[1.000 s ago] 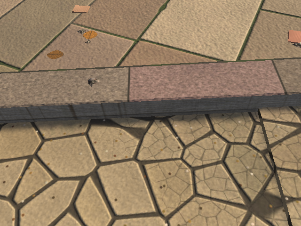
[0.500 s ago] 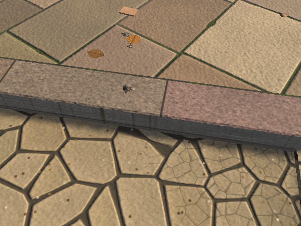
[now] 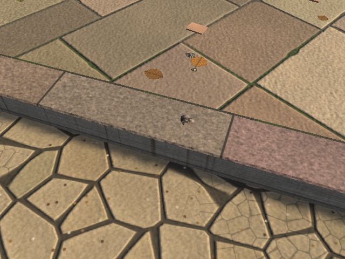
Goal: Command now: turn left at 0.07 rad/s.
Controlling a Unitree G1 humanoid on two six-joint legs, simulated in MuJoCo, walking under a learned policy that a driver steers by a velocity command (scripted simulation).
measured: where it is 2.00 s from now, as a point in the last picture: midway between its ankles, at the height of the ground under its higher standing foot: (241, 169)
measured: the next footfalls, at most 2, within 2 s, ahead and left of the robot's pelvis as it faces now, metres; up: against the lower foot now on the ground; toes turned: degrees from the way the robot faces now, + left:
right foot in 0.08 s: +0.05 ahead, -0.12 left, +0.00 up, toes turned +2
right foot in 0.72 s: +0.21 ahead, -0.24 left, +0.00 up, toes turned -22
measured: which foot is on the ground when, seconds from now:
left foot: down 0.00-0.74, up 0.76-1.00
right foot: up 0.00-0.06, down 0.08-0.34, up 0.36-0.70, down 0.72-1.00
